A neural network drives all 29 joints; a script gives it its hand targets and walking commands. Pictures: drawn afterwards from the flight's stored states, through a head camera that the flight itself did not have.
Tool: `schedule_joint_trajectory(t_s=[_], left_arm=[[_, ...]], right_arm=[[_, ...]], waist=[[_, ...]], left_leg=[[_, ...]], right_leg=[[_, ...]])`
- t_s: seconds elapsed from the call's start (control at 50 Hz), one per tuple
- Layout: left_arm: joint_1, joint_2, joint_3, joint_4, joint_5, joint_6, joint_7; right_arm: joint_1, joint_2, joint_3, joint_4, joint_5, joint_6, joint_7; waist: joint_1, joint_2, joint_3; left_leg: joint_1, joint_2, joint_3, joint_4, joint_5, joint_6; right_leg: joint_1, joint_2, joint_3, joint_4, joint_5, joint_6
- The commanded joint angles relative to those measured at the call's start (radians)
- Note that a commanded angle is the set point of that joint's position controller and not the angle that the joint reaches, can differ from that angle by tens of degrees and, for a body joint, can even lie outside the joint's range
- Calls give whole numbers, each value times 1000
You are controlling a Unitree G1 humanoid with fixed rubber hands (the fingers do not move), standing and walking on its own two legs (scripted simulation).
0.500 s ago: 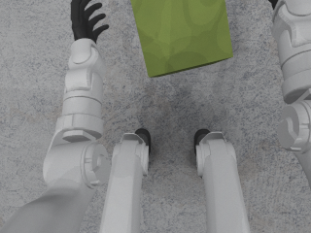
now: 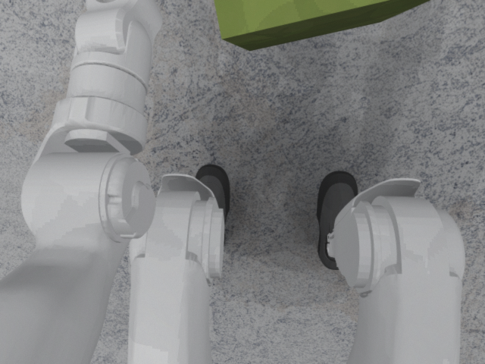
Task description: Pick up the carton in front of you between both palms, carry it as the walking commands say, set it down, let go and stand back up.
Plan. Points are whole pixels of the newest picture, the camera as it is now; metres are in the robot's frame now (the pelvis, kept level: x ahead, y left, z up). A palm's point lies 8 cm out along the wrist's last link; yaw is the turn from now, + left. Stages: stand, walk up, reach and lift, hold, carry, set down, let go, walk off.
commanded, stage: reach and lift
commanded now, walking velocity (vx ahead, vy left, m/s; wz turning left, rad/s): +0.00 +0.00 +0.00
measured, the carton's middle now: out of the picture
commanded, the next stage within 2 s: none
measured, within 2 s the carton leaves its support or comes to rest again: leaves its support in 0.80 s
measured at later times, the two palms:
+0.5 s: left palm out of the picture +0.56 +0.10 -0.18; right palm out of the picture +0.59 -0.20 -0.18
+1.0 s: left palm out of the picture +0.54 +0.10 -0.08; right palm out of the picture +0.55 -0.20 -0.08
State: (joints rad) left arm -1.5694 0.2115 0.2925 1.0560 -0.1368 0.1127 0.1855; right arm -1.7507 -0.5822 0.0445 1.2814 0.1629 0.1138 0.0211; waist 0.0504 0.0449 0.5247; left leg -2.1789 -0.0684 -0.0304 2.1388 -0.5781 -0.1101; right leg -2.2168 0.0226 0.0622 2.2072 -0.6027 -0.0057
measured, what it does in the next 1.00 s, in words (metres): stands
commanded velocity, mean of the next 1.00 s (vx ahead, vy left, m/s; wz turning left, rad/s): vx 0.00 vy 0.00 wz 0.00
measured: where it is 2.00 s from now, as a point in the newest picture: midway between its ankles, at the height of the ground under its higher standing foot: (270, 230)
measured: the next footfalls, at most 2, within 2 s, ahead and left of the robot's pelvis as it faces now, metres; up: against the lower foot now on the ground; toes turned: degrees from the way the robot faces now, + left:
none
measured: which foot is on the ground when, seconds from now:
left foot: down 0.00-1.00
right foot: down 0.00-1.00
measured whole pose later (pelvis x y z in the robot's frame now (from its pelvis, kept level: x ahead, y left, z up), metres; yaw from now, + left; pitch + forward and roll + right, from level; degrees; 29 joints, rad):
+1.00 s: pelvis +0.01 +0.01 +0.02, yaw -3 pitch +40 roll +4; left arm -1.22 0.03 0.44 0.69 -0.02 0.31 0.21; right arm -1.39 -0.30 -0.13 0.91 0.01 0.35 -0.05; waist 0.02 0.04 0.14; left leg -2.18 -0.13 -0.08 2.06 -0.59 -0.13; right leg -2.22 0.11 0.10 2.10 -0.58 0.06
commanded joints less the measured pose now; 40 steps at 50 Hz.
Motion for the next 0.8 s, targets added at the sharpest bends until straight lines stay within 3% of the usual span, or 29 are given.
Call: schedule_joint_trajectory(t_s=[0.0, 0.08, 0.22, 0.3, 0.36, 0.42, 0.44, 0.5, 0.56, 0.66, 0.78], left_arm=[[-285, 143, -18, -124, -27, -35, 0], [-216, 116, -41, -105, -49, -32, 8], [-169, 81, 11, -87, 6, -27, 3], [-228, 54, -3, -120, 6, -28, 2], [-277, -44, -30, -108, -3, -19, -14], [-285, -196, 36, -95, 88, 2, -50], [-359, -410, -4, -122, 111, 20, -97], [-439, -753, -39, -135, 148, 68, -218], [-448, -866, -75, -166, 126, 91, -283], [-488, -962, -162, -242, 44, 98, -297], [-591, -1056, -336, -435, -79, 109, -268]], right_arm=[[-366, -110, 30, -128, 37, -32, -14], [-308, -81, 51, -113, 49, -26, -19], [-243, -48, -3, -79, -12, -20, -9], [-296, -4, 28, -110, 15, -19, -3], [-344, 120, 82, -107, 44, -8, 19], [-377, 313, 82, -109, 18, 18, 75], [-426, 548, 116, -138, 5, 30, 126], [-368, 894, 67, -151, -66, 64, 234], [-298, 1035, 29, -195, -75, 90, 280], [-287, 1124, 53, -289, -55, 101, 277], [-363, 1260, 174, -552, 29, 112, 221]], waist=[[16, -142, -1375], [13, -153, -1439], [4, -135, -1264], [10, -130, -1264], [14, -140, -1237], [54, -145, -1158], [58, -154, -1132], [31, -148, -1075], [6, -124, -1088], [-27, -90, -1234], [-51, -147, -1783]], left_leg=[[592, 9, 152, -50, 460, 45], [607, -4, 158, -47, 479, 46], [561, -12, 138, -67, 410, 38], [594, -17, 136, -76, 389, 47], [603, -30, 137, -81, 356, 54], [615, -39, 140, -88, 320, 61], [608, -49, 137, -88, 322, 69], [518, -65, 140, -68, 297, 72], [462, -70, 151, -52, 310, 78], [428, -77, 162, -38, 375, 76], [480, -92, 179, -57, 541, 60]], right_leg=[[696, -22, -14, -154, 479, 16], [737, -20, -24, -135, 516, 21], [567, -17, -36, -164, 384, 17], [558, -14, -39, -176, 343, 15], [571, -5, -38, -186, 307, 14], [549, 16, -43, -185, 255, 17], [539, 31, -47, -185, 257, 14], [504, 50, -55, -168, 293, 4], [473, 61, -64, -164, 339, -4], [543, 66, -52, -152, 443, -10], [955, 72, -55, -151, 781, 2]])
